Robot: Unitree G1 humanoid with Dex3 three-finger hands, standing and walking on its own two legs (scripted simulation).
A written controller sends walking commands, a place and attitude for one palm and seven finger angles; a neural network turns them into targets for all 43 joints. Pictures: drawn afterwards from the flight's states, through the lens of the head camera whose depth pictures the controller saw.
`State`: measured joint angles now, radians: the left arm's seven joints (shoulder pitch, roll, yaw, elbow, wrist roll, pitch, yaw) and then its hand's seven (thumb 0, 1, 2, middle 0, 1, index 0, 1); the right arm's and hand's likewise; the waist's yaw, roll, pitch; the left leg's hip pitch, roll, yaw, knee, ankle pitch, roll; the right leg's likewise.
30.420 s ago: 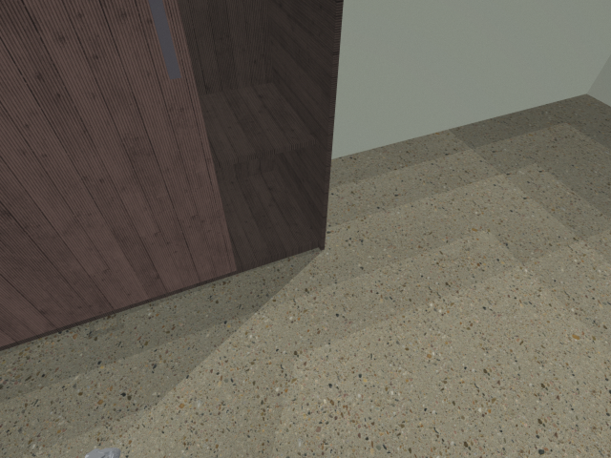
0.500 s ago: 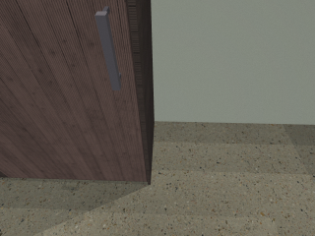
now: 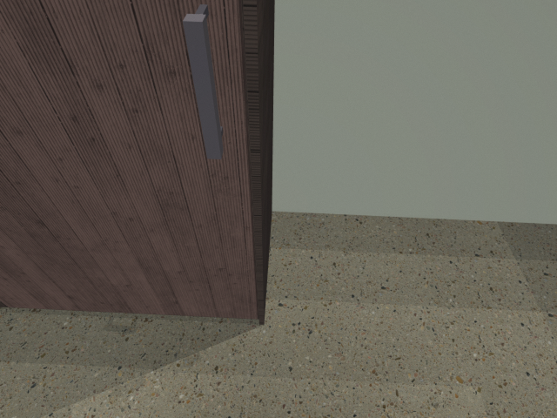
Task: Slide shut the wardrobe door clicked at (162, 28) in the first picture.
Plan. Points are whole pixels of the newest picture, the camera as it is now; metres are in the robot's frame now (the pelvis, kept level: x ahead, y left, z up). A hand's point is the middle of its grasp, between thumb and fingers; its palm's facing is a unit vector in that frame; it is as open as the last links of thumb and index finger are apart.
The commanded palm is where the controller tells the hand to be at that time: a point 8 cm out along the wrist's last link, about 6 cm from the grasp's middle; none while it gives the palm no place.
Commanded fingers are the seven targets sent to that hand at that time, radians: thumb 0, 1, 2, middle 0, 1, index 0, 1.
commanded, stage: look again from close up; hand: left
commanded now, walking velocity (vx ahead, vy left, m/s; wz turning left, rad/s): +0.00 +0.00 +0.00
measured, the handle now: (209, 89) +0.52 +0.14 +0.21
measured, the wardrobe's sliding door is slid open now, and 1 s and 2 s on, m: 0.00 0.00 0.00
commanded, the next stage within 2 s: raise the hand with hooked fingers in 0.94 s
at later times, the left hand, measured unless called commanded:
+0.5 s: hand out of the picture +0.03 +0.18 -0.17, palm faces +0.00 -0.97 -0.24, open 7.4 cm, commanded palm none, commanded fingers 0.00 0.90 0.90 -0.20 -0.30 -0.20 -0.30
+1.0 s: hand out of the picture +0.03 +0.17 -0.17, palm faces +0.00 -0.98 -0.22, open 7.4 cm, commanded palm none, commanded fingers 0.00 0.90 0.90 -0.20 -0.30 -0.20 -0.30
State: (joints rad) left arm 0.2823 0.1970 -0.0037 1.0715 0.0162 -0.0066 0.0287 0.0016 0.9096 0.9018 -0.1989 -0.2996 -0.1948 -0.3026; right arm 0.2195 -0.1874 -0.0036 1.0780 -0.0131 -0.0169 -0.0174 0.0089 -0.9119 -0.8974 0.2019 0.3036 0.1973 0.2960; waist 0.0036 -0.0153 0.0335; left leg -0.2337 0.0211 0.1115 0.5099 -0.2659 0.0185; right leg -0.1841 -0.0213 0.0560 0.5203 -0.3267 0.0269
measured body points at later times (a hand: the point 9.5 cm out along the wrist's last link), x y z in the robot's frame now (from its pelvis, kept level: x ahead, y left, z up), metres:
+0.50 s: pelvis +0.00 -0.01 +0.00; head +0.02 -0.01 +0.45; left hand +0.03 +0.23 -0.15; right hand +0.05 -0.26 -0.15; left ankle +0.01 +0.11 -0.74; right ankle -0.03 -0.14 -0.74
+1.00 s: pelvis +0.01 -0.02 +0.00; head +0.03 -0.02 +0.45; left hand +0.03 +0.22 -0.15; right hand +0.05 -0.27 -0.15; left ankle +0.01 +0.11 -0.74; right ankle -0.03 -0.14 -0.74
